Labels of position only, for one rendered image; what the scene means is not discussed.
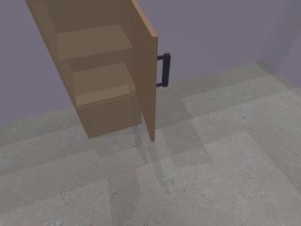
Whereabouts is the handle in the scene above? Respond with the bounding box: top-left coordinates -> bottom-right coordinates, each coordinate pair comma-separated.
156,53 -> 171,88

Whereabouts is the cupboard door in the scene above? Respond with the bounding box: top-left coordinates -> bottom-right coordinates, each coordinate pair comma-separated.
128,0 -> 158,142

